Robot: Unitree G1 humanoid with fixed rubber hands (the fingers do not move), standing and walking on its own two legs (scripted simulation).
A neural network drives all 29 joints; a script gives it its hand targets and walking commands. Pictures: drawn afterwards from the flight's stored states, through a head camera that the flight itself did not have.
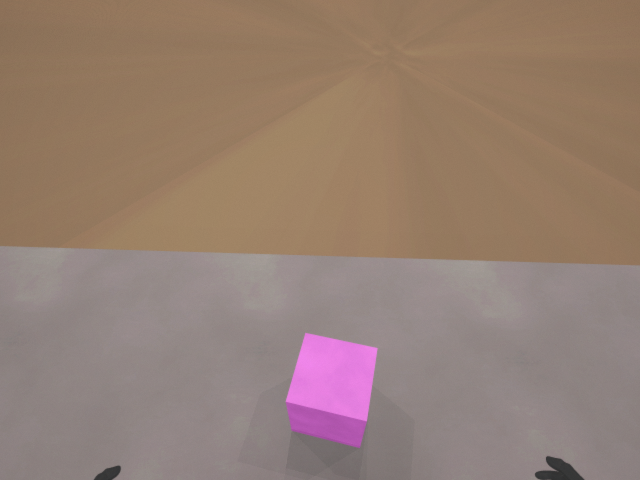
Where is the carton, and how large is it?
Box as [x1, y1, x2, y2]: [286, 333, 377, 447]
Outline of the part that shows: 305,333 286,399 291,429 294,431 359,447 366,422 377,348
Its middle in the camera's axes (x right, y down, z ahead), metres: +0.04 +0.44 +1.12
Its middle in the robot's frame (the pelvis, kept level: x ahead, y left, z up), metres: +0.47 -0.02 -0.66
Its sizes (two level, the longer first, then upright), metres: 0.210 0.200 0.250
